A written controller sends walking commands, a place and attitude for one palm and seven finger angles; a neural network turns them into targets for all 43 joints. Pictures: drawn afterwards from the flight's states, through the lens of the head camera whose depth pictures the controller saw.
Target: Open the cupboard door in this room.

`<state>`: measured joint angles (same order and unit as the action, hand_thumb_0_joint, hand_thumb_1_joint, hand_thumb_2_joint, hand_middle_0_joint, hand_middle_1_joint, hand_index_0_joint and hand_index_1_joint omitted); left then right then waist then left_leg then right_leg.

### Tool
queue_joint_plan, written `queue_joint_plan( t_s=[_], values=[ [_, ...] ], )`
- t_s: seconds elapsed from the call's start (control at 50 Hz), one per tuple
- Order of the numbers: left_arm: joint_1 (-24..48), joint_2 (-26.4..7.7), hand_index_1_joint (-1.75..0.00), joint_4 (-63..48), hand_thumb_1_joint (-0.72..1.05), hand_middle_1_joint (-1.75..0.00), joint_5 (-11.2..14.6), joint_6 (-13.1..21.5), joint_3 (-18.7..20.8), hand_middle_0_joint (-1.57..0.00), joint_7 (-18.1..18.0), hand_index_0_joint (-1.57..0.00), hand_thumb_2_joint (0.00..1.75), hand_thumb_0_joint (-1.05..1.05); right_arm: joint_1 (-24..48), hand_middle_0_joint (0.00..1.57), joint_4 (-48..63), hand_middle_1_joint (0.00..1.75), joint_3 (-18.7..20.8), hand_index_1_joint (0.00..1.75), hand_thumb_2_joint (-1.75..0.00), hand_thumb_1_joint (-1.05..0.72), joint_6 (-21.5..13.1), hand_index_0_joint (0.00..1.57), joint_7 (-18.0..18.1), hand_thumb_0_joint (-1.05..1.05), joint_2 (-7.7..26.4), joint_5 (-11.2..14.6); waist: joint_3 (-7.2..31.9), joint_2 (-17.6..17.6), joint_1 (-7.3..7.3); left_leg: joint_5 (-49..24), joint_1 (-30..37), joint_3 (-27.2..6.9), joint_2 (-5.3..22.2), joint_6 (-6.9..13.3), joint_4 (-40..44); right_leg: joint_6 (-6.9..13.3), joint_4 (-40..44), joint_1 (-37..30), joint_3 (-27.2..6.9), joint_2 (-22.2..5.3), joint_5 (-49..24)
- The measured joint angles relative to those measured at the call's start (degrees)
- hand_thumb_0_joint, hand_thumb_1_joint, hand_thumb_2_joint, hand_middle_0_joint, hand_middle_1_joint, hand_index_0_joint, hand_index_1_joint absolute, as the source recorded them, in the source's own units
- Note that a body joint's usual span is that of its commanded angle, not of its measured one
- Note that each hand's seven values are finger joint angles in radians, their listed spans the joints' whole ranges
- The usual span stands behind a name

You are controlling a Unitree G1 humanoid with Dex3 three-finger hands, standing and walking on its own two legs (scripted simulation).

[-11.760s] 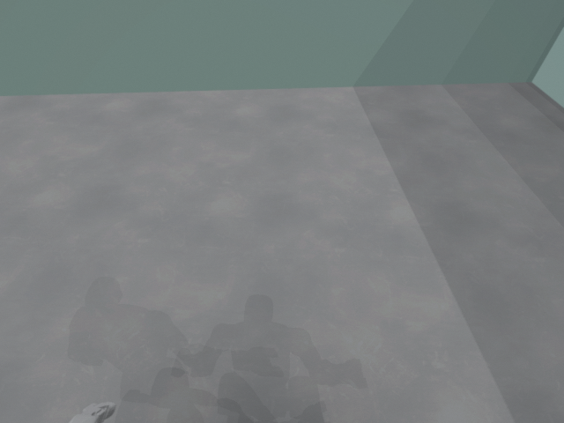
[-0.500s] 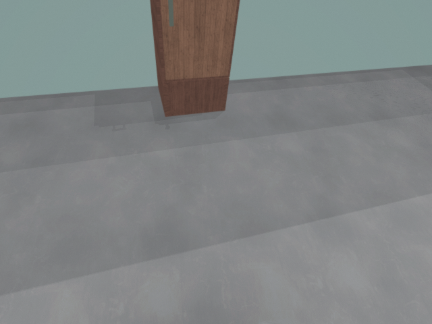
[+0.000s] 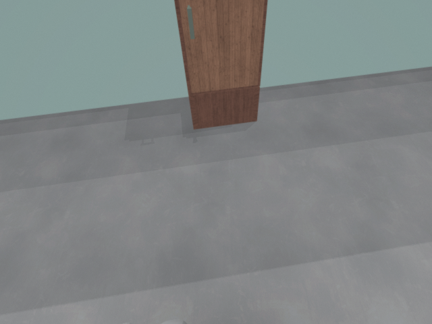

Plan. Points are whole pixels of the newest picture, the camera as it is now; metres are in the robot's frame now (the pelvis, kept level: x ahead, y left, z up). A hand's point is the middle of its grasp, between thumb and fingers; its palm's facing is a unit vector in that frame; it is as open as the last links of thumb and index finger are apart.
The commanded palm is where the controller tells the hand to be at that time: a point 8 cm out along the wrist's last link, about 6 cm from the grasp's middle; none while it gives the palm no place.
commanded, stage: turn or walk to find it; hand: left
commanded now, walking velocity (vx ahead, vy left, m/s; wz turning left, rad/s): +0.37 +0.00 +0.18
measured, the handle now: (190, 22) +1.44 +0.16 -0.03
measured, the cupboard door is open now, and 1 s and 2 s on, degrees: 0 0 0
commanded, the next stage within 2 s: stand and wait in 0.24 s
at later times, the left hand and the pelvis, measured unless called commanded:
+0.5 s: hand out of the picture +0.09 +0.19 -0.18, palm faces +0.17 -0.98 -0.12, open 7.4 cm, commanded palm none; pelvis +0.20 +0.06 -0.01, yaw +3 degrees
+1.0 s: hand (141, 271) +0.27 +0.20 -0.16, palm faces +0.08 -0.97 -0.23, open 7.2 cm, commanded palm none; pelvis +0.26 +0.02 +0.00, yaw +4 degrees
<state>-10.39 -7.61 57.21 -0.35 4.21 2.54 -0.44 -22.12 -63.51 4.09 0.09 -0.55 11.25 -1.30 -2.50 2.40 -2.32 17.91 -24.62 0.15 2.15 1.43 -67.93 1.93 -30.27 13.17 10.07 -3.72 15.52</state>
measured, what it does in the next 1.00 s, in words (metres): walks ahead: left foot, then right foot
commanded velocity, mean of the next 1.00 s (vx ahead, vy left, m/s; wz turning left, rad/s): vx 0.08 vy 0.00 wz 0.03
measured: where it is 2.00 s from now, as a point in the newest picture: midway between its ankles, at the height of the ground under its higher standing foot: (220, 322)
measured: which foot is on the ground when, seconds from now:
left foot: up 0.00-0.36, down 0.38-1.00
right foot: down 0.00-0.40, up 0.42-0.78, down 0.80-1.00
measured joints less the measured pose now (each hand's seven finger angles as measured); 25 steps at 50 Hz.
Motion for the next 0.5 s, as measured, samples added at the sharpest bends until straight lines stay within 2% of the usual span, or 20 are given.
queue_joint_plan(
  t_s=[0.08, 0.16, 0.26, 0.34, 0.38, 0.4, 0.42, 0.46, 0.5],
  values=[
    [-4.6, -2.0, -0.30, 2.8, 0.96, -0.30, -0.5, 0.1, 0.5, -0.20, -0.6, -0.21, 0.89, -0.03, 4.1, 0.20, 2.5, 0.29, 0.5, 0.30, -0.90, -0.91, 0.0, 0.19, -0.3, 0.00, 0.8, -0.3, 1.0, 0.2, 0.81, -7.0, -7.1, 0.2, 2.7, -1.6, 1.4, 0.1, 6.2, -5.6, 1.9, 0.8, -0.3],
    [-9.8, -2.2, -0.29, 5.4, 0.95, -0.30, -0.7, 0.3, -0.1, -0.20, -0.6, -0.20, 0.89, -0.02, 8.1, 0.20, 3.9, 0.29, 0.5, 0.30, -0.90, -0.91, 0.2, 0.19, -0.8, 0.00, 1.1, -0.3, 1.5, 0.1, 2.08, -10.3, -10.2, 0.9, 4.4, -2.7, 6.1, -0.3, 10.0, -10.1, 3.1, 1.5, 0.7],
    [-14.8, -0.5, -0.29, 7.9, 0.93, -0.30, -0.9, 0.2, -1.4, -0.19, -0.6, -0.20, 0.89, -0.01, 13.5, 0.20, 4.9, 0.29, -0.3, 0.30, -0.90, -0.92, 0.3, 0.19, -1.4, 0.00, 0.7, -0.2, 0.2, -0.4, 4.27, -10.6, -8.9, 3.7, 4.8, -2.8, 18.2, -1.7, 12.0, -14.8, 4.3, 1.6, 3.5],
    [-17.6, 0.9, -0.29, 9.6, 0.92, -0.30, -1.0, -0.5, -2.2, -0.20, -0.7, -0.20, 0.89, 0.00, 17.7, 0.20, 5.6, 0.29, -1.6, 0.30, -0.90, -0.91, -0.3, 0.19, -1.3, 0.00, -0.2, 0.0, -1.8, -1.6, 6.47, -8.7, -4.2, 6.6, 2.8, -1.3, 29.1, -3.9, 10.0, -17.4, 4.6, 0.3, 7.5],
    [-19.0, 1.8, -0.29, 10.7, 0.91, -0.30, -0.7, -1.0, -2.6, -0.20, -0.7, -0.20, 0.89, 0.00, 19.0, 0.20, 6.3, 0.29, -2.1, 0.30, -0.90, -0.91, -1.5, 0.19, -1.0, 0.00, -0.6, -0.2, -2.4, -2.0, 6.85, -11.7, 0.3, 7.9, 1.4, 0.3, 34.6, -4.8, 2.7, -16.0, 3.9, -1.2, 10.9],
    [-18.8, 2.0, -0.29, 11.2, 0.91, -0.30, -0.3, -1.6, -2.7, -0.20, -0.7, -0.20, 0.89, 0.00, 19.5, 0.20, 6.6, 0.29, -2.3, 0.30, -0.90, -0.91, -2.3, 0.19, -0.7, 0.00, -1.1, -0.2, -2.9, -2.5, 6.61, -9.4, 0.5, 8.2, 0.8, 1.6, 33.4, -4.5, -5.1, -13.1, 2.6, -2.5, 11.3],
    [-18.1, 2.1, -0.29, 11.5, 0.91, -0.30, 0.0, -2.1, -2.9, -0.20, -0.7, -0.20, 0.89, 0.00, 19.9, 0.20, 6.8, 0.29, -2.6, 0.30, -0.90, -0.91, -2.9, 0.19, -0.3, 0.00, -1.5, 0.1, -3.5, -2.9, 6.59, -7.0, 0.7, 8.5, 0.5, 2.4, 31.6, -4.0, -14.3, -9.4, -0.1, -2.8, 13.4],
    [-16.3, 1.9, -0.29, 11.1, 0.91, -0.30, 0.3, -2.8, -2.8, -0.20, -1.1, -0.21, 0.89, 0.00, 19.9, 0.20, 6.6, 0.29, -3.3, 0.30, -0.90, -0.91, -3.4, 0.20, 0.2, 0.00, -2.5, 0.6, -4.2, -3.3, 6.80, -4.4, 2.7, 9.3, 0.5, 3.0, 31.1, -3.5, -28.6, -2.4, -4.4, -2.2, 15.9],
    [-13.7, 1.4, -0.29, 10.3, 0.91, -0.30, 0.1, -3.1, -2.4, -0.20, -1.3, -0.21, 0.89, 0.00, 19.1, 0.20, 5.9, 0.29, -3.6, 0.30, -0.90, -0.91, -3.5, 0.20, 0.8, 0.00, -3.4, 0.8, -4.1, -3.4, 6.39, -4.7, 5.5, 9.7, 0.5, 2.2, 33.4, -3.8, -34.3, 3.3, -5.7, -2.2, 14.6]
  ],
)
